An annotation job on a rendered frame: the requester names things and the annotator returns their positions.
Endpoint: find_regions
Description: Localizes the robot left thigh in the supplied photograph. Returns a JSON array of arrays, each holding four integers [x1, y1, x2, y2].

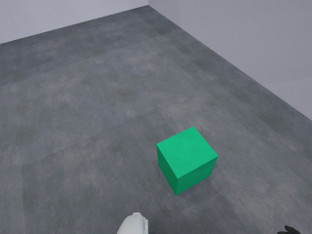
[[117, 214, 148, 234]]

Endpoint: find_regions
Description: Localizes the carton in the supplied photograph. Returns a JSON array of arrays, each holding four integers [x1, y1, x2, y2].
[[156, 126, 218, 195]]

